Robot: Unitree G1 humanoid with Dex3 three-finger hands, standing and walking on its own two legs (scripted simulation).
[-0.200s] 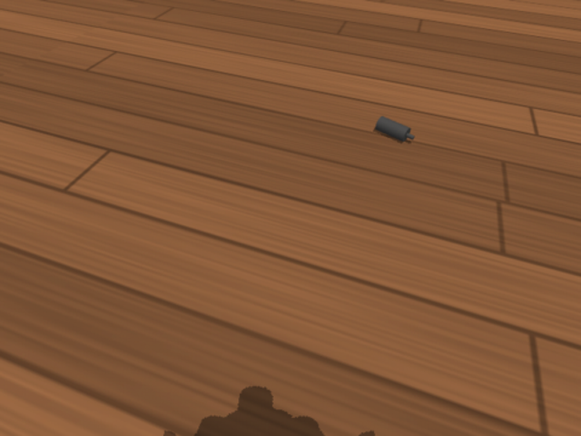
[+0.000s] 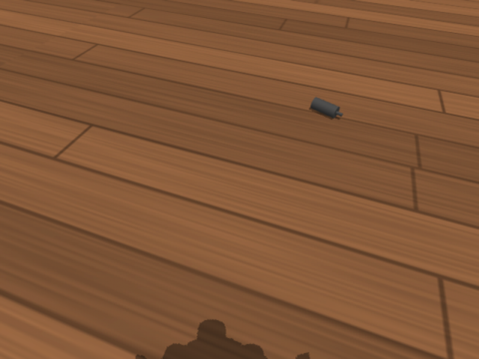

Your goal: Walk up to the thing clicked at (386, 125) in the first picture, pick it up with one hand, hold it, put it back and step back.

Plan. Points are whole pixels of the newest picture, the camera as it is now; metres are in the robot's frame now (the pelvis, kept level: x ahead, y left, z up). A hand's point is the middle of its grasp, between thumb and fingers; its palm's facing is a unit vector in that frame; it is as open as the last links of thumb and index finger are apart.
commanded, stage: stand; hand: left
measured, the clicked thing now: (327, 108) +1.86 -0.67 -0.74
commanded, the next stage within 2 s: walk up in 0.92 s
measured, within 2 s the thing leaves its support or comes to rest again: neither
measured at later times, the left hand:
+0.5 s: hand out of the picture +0.08 +0.25 -0.16, palm faces -0.03 -0.94 -0.34, open 7.4 cm
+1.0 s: hand out of the picture +0.08 +0.25 -0.16, palm faces -0.08 -0.94 -0.33, open 7.4 cm
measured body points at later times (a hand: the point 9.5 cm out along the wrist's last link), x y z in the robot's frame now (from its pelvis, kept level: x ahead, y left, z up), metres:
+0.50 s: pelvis +0.01 +0.00 +0.00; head +0.02 +0.00 +0.45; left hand +0.08 +0.30 -0.13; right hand +0.09 -0.30 -0.13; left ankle +0.01 +0.12 -0.75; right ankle +0.00 -0.13 -0.75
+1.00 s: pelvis +0.01 -0.01 +0.00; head +0.02 -0.01 +0.45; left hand +0.09 +0.30 -0.13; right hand +0.09 -0.32 -0.13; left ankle +0.01 +0.12 -0.75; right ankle +0.00 -0.12 -0.73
